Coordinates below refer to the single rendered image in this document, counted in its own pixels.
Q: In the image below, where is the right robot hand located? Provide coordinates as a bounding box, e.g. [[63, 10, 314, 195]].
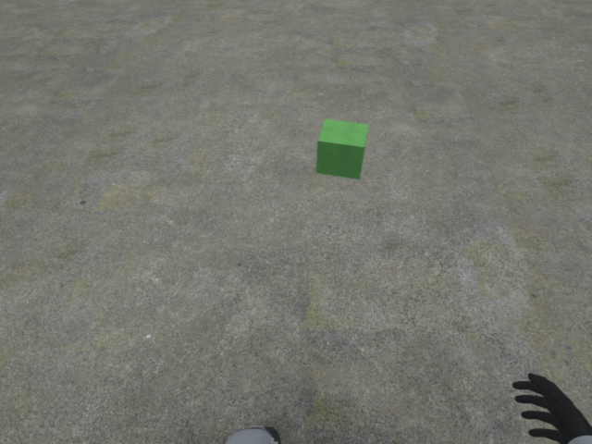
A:
[[512, 373, 592, 444]]

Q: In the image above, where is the left robot shin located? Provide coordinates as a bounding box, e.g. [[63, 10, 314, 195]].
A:
[[248, 425, 272, 437]]

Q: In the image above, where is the carton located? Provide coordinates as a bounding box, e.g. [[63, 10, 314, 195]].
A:
[[316, 119, 369, 179]]

